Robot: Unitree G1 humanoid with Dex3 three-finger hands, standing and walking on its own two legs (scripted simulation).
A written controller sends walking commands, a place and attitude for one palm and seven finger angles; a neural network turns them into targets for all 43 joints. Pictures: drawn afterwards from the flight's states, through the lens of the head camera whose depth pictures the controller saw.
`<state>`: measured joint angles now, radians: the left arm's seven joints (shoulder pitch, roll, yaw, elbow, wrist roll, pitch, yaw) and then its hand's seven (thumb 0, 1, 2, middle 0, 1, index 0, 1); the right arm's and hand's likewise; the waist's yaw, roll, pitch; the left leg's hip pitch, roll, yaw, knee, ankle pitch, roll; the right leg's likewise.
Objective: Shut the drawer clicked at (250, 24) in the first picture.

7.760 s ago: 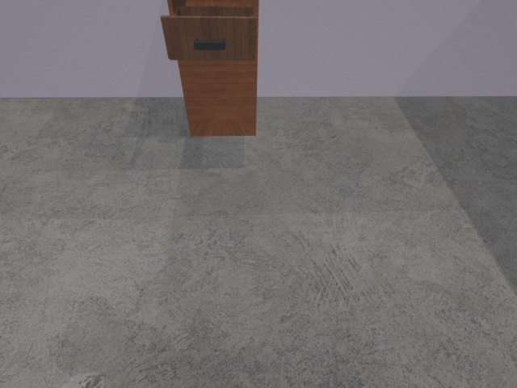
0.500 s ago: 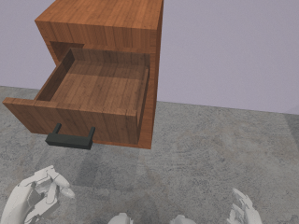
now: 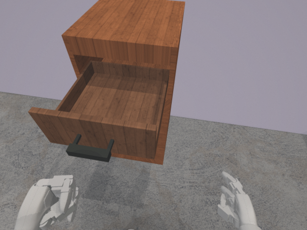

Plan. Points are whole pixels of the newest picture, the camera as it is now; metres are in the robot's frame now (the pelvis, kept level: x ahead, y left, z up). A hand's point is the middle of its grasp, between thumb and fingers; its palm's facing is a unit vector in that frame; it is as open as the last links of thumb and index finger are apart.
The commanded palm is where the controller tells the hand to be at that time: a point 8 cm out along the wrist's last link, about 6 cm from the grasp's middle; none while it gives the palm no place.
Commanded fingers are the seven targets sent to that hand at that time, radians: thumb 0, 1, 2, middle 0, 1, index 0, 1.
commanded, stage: raise the hand and make a fist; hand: left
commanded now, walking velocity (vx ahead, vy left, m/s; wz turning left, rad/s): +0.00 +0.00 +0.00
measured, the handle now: (92, 146) +0.34 +0.22 +0.00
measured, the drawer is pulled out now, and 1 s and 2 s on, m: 0.30 0.30 0.30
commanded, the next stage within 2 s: bring the fist close to the handle in 0.48 s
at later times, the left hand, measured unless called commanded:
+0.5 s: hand (71, 206) +0.16 +0.18 +0.09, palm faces -0.03 -0.99 -0.10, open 3.3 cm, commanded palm +0.11 +0.24 +0.10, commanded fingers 0.00 0.90 0.90 -1.40 -1.60 -1.40 -1.60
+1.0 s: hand (88, 196) +0.19 +0.16 +0.05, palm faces -0.06 -1.00 -0.08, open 3.3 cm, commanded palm +0.16 +0.23 +0.05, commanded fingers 0.00 0.90 0.90 -1.40 -1.60 -1.40 -1.60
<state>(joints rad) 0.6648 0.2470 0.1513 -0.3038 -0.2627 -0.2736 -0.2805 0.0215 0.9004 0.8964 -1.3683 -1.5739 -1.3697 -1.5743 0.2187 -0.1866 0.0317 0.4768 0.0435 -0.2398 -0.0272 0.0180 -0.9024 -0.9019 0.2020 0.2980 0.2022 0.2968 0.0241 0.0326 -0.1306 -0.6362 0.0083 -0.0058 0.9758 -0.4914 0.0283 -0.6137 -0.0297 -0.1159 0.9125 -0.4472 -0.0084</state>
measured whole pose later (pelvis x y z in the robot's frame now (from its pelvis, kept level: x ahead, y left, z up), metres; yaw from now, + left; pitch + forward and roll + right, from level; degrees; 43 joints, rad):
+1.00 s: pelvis -0.01 -0.02 -0.01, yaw +0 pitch +11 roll -1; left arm 0.50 0.24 0.17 -0.11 -0.27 -0.34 -0.31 0.02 0.90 0.90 -1.40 -1.60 -1.40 -1.60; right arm 0.24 -0.23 0.00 0.55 0.04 -0.26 -0.05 0.02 -0.90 -0.90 0.20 0.30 0.20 0.30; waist -0.01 0.03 -0.12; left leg -0.71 0.02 -0.02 1.00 -0.48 0.00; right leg -0.69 -0.02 -0.12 0.96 -0.46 -0.04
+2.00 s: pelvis -0.01 -0.01 -0.05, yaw -1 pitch +19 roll -2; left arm 0.29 0.25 0.14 0.03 -0.24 -0.39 -0.26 0.02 0.90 0.90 -1.40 -1.60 -1.40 -1.60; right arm 0.23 -0.24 0.01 0.49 0.02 -0.13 -0.03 0.02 -0.90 -0.90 0.20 0.30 0.20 0.30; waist -0.03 0.02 -0.17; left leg -0.99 0.02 0.00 1.22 -0.56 0.02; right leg -0.98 -0.03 -0.11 1.17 -0.52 -0.03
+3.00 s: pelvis -0.03 -0.01 -0.05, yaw -1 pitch +19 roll -2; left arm -0.24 0.31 0.17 0.49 -0.20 -0.37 -0.26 0.00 0.81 0.94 -1.40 -1.60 -1.40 -1.60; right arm 0.24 -0.26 0.04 0.58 0.03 -0.11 -0.05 0.02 -0.90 -0.90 0.20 0.30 0.20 0.30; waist -0.05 0.01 -0.14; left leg -1.02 0.01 -0.01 1.20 -0.51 0.02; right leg -1.01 -0.04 -0.11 1.16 -0.48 -0.03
